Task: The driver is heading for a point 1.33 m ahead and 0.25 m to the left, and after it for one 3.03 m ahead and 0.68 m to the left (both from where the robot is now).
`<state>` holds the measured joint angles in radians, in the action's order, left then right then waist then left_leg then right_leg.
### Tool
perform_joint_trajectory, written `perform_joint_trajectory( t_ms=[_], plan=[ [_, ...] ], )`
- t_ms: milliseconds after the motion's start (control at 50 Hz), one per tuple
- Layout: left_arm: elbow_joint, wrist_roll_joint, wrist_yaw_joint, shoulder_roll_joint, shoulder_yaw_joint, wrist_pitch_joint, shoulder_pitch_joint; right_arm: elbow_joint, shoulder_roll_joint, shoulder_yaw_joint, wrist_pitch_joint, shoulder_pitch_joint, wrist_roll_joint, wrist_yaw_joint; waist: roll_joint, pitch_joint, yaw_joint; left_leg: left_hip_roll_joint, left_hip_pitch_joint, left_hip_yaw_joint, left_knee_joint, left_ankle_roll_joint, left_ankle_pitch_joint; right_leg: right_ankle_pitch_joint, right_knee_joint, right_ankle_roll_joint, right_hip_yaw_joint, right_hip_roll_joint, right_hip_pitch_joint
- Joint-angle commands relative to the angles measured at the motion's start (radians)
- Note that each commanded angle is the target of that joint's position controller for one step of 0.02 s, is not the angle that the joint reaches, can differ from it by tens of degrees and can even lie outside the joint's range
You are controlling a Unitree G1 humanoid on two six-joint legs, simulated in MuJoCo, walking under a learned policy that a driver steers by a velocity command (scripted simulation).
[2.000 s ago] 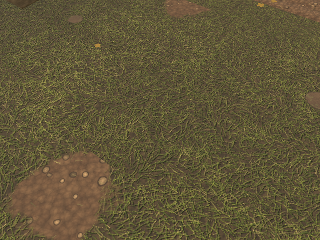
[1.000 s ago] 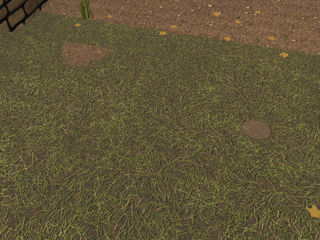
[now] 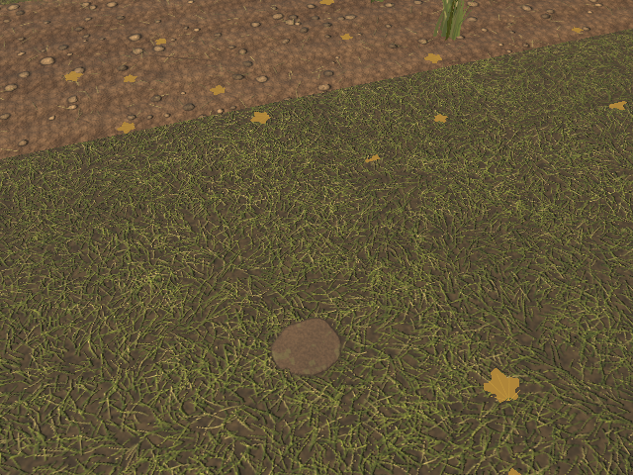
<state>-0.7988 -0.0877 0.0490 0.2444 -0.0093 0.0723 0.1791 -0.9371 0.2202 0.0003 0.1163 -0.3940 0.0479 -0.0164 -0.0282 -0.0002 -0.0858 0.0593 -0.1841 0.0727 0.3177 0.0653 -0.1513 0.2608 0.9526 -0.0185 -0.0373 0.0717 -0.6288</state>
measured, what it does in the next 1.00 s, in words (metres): goes down: right foot, then left foot 0.18 m lower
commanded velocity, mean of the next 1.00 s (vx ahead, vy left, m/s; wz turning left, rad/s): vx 0.49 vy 0.00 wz -0.04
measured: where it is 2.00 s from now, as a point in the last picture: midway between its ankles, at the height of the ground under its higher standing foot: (316, 416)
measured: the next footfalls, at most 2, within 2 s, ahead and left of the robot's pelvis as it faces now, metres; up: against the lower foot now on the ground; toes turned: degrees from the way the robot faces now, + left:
right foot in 0.24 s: +0.19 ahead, -0.15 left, +0.00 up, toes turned -4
left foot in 0.66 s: +0.52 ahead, +0.08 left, -0.18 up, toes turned +3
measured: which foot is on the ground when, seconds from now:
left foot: down 0.00-0.26, up 0.28-0.64, down 0.66-1.00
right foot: up 0.00-0.22, down 0.24-0.68, up 0.70-1.00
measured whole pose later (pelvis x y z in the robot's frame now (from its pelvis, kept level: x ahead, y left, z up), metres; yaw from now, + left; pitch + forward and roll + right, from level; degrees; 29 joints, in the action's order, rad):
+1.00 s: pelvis +0.56 -0.01 -0.19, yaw +0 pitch +1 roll +3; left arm -0.81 -0.06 0.06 0.22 0.02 0.07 0.05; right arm -0.98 0.18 -0.02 0.10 -0.48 0.06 -0.08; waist -0.04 -0.01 -0.09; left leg 0.08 -0.04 0.07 0.33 0.06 -0.31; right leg -0.07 0.62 0.04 -0.03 0.07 -0.66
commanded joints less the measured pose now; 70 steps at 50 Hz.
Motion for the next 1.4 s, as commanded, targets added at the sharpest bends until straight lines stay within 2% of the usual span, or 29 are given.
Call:
perform_joint_trajectory(
  t_ms=[20,120,180,240,280,300,320,340,380,440,480,620,660,680,700,720,760,800,860,920,1080,1100,1120,1140,1160,1180,1220,1280,1400],
  plan=[
    [0.057,0.000,0.024,-0.010,0.013,-0.008,0.010,0.059,0.117,-0.029,0.021,0.060,0.015,-0.034,0.065,0.004,0.050,-0.227,-0.149,-0.167,-0.186,0.198,0.095,-0.163,-0.084,-0.008,0.046,0.010,0.158],
    [0.097,-0.019,0.017,0.078,-0.018,0.002,0.026,0.035,0.115,-0.033,0.028,-0.014,0.047,-0.024,0.083,0.011,0.039,-0.286,0.003,-0.215,-0.002,0.221,0.114,-0.161,0.015,0.041,0.012,0.001,0.078],
    [0.169,0.004,-0.011,0.069,-0.025,0.004,-0.095,0.024,0.136,-0.043,0.026,-0.071,0.016,-0.005,0.111,0.044,-0.013,-0.334,0.167,-0.261,0.061,0.210,0.142,0.033,-0.156,0.046,0.034,0.009,0.031],
    [0.064,0.033,-0.009,0.109,-0.063,0.042,0.236,0.082,0.237,-0.075,0.013,0.058,0.022,-0.046,0.017,-0.008,0.166,-0.165,-0.243,-0.089,0.466,0.156,0.356,-0.106,-0.303,0.090,0.207,-0.130,0.677],
    [0.018,0.007,-0.010,0.176,-0.059,0.061,0.520,0.131,0.038,-0.035,0.026,0.003,0.021,-0.082,-0.179,-0.232,0.214,0.074,-0.636,-0.145,1.079,0.028,-0.503,-0.496,-0.493,0.485,-0.472,0.262,1.022],
    [-0.009,-0.009,0.001,0.150,-0.065,0.080,0.474,0.212,0.044,-0.042,0.020,0.167,-0.014,-0.071,-0.101,0.046,0.231,0.037,-0.853,-0.269,1.100,0.041,-0.430,-0.169,-0.577,0.478,-0.613,0.339,0.793],
    [-0.025,0.023,0.005,0.088,-0.047,0.076,0.362,0.223,0.072,-0.052,-0.002,0.230,0.006,-0.042,-0.017,0.113,0.159,-0.060,-0.873,-0.234,1.087,0.046,-0.305,0.023,-0.572,0.408,-0.510,0.314,0.668],
    [-0.002,0.036,0.007,0.024,-0.023,0.067,0.279,0.197,0.098,-0.059,-0.016,0.189,0.025,-0.025,0.014,0.074,0.115,-0.095,-0.809,-0.213,1.059,0.034,-0.228,0.037,-0.555,0.392,-0.435,0.277,0.560],
    [0.036,0.004,-0.020,-0.065,0.018,0.050,0.112,0.163,-0.017,-0.005,-0.045,0.118,0.099,-0.029,-0.007,0.100,0.024,-0.173,-0.605,-0.227,0.829,0.047,0.017,0.066,-0.528,0.303,-0.270,0.185,0.270],
    [0.047,-0.004,-0.084,-0.024,0.023,0.075,0.141,0.156,0.023,-0.008,-0.022,0.148,0.056,-0.062,0.023,-0.005,0.088,-0.139,-0.375,-0.121,0.451,-0.004,0.654,0.102,-0.377,0.209,-0.006,-0.002,0.128],
    [-0.019,-0.018,-0.070,0.043,0.016,0.069,0.267,0.188,0.040,-0.010,-0.031,0.230,0.034,-0.066,0.001,0.053,0.120,-0.106,-0.187,-0.044,0.388,-0.034,0.742,0.234,-0.357,0.210,0.004,0.001,-0.044],
    [-0.182,0.046,-0.048,0.051,0.034,0.033,0.518,0.234,0.075,-0.003,-0.071,0.422,0.060,-0.037,0.041,0.176,0.218,-0.185,-0.299,-0.098,-0.052,-0.035,0.531,0.215,-0.124,0.203,-0.226,0.093,0.422],
    [-0.200,0.010,-0.001,0.109,0.022,-0.003,0.449,0.123,0.158,-0.054,-0.054,0.056,0.033,-0.022,0.099,0.091,0.031,-0.168,0.187,-0.013,-0.095,0.003,0.657,0.069,0.181,0.153,-0.154,0.055,0.245],
    [-0.235,-0.023,0.039,0.051,0.029,-0.001,0.525,0.047,0.230,-0.099,-0.044,-0.227,0.045,-0.026,0.206,-0.055,-0.064,-0.242,0.631,-0.051,0.127,0.128,0.880,0.065,0.562,0.061,-0.035,-0.074,0.000],
    [-0.210,0.006,0.064,-0.061,0.050,-0.004,0.597,0.024,0.250,-0.101,-0.052,-0.329,0.028,-0.045,0.307,-0.394,-0.046,-0.414,1.005,-0.229,0.383,0.308,1.078,0.504,0.895,0.015,-0.016,-0.150,-0.172],
    [-0.127,0.028,0.071,0.025,0.027,0.001,0.375,0.006,0.212,-0.094,-0.066,-0.361,0.058,-0.037,0.167,-0.299,-0.129,-0.402,0.964,-0.307,0.321,0.274,0.901,0.506,0.931,0.001,-0.038,-0.154,-0.346],
    [-0.014,0.051,0.048,0.053,0.010,0.036,0.205,0.027,0.265,-0.108,-0.070,-0.163,0.015,-0.043,0.161,-0.028,-0.043,-0.455,0.558,-0.506,0.076,0.300,-0.007,0.315,0.941,0.029,-0.006,-0.056,-0.615],
    [-0.038,0.004,-0.017,-0.014,0.034,0.050,0.158,0.088,0.031,-0.019,-0.025,0.041,0.046,-0.038,0.002,0.090,0.080,-0.430,0.068,-0.413,-0.093,0.278,0.049,-0.084,0.437,0.082,-0.112,0.099,-0.318],
    [-0.036,-0.003,-0.001,-0.051,0.039,0.004,0.109,0.071,0.033,-0.014,0.007,0.054,-0.011,-0.026,0.047,0.061,0.106,-0.314,-0.156,-0.253,-0.181,0.276,0.154,-0.248,-0.058,0.073,-0.008,0.093,-0.017],
    [-0.003,0.013,0.015,-0.041,0.048,-0.015,0.047,0.054,0.145,-0.055,0.013,0.042,0.007,-0.059,0.051,0.049,0.105,-0.310,-0.146,-0.211,-0.143,0.250,0.405,-0.286,-0.261,0.059,0.010,0.031,0.107],
    [-0.006,0.059,0.001,0.169,-0.049,0.034,-0.074,0.031,0.130,-0.081,-0.009,0.013,-0.018,-0.059,0.035,-0.078,0.132,-0.154,-0.030,-0.087,0.169,0.024,0.706,-0.668,-0.434,0.171,0.051,-0.054,0.521],
    [-0.012,0.069,-0.006,0.237,-0.063,0.040,0.020,0.036,0.054,-0.062,-0.009,-0.086,-0.028,-0.061,-0.079,-0.266,0.113,-0.073,-0.179,-0.043,0.355,-0.050,0.390,-1.027,-0.411,0.336,-0.095,0.128,0.862],
    [-0.022,0.073,0.003,0.192,-0.045,0.033,0.156,0.034,-0.042,-0.025,-0.008,-0.178,-0.018,-0.062,-0.205,-0.500,0.138,-0.008,-0.310,-0.037,0.655,-0.110,-0.368,-1.035,-0.487,0.516,-0.410,0.399,1.103],
    [-0.067,0.045,-0.013,0.177,-0.060,0.031,0.277,0.047,0.059,-0.061,-0.026,-0.064,-0.013,-0.056,-0.105,-0.391,0.204,-0.019,-0.406,-0.099,0.811,-0.101,-0.609,-0.778,-0.573,0.457,-0.440,0.370,1.003],
    [-0.056,0.059,-0.033,0.210,-0.077,0.041,0.183,0.069,0.066,-0.069,-0.036,0.013,-0.010,-0.040,-0.079,-0.213,0.169,-0.078,-0.436,-0.121,0.848,-0.087,-0.571,-0.541,-0.640,0.379,-0.336,0.332,0.786],
    [-0.021,0.088,-0.049,0.133,-0.060,0.044,0.030,0.050,0.072,-0.071,-0.039,0.007,0.006,-0.016,-0.058,-0.125,0.110,-0.126,-0.377,-0.121,0.804,-0.095,-0.521,-0.386,-0.711,0.320,-0.253,0.279,0.601],
    [0.015,0.098,-0.056,0.056,-0.036,0.048,-0.097,0.028,-0.013,-0.048,-0.041,-0.020,0.025,0.002,-0.057,-0.073,0.032,-0.167,-0.217,-0.111,0.713,-0.128,-0.443,-0.365,-0.779,0.277,-0.135,0.222,0.382],
    [0.046,0.055,-0.065,0.157,-0.091,0.059,-0.144,0.022,0.008,-0.057,-0.047,-0.059,0.014,-0.015,-0.010,-0.092,0.017,-0.137,-0.096,-0.022,0.696,-0.130,-0.282,-0.259,-0.819,0.273,0.019,0.159,0.277],
    [0.048,0.059,-0.096,0.125,-0.111,0.073,-0.068,0.109,0.070,-0.064,-0.046,0.068,0.014,-0.006,-0.036,-0.050,0.084,-0.196,-0.202,-0.060,0.522,-0.079,-0.252,-0.111,-0.825,0.310,-0.043,0.274,0.456]
  ],
)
